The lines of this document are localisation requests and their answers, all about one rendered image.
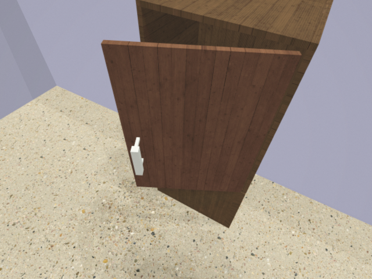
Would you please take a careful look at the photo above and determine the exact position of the handle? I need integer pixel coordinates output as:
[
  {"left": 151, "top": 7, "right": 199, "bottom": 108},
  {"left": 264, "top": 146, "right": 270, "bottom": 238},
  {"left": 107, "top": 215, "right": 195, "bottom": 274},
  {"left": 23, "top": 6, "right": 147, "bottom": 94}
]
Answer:
[{"left": 130, "top": 137, "right": 144, "bottom": 176}]

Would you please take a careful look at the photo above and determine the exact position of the cupboard door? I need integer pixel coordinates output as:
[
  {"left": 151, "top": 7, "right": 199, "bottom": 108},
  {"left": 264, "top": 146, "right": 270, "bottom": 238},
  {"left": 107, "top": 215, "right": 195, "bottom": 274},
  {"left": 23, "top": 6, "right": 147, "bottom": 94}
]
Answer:
[{"left": 101, "top": 40, "right": 302, "bottom": 192}]

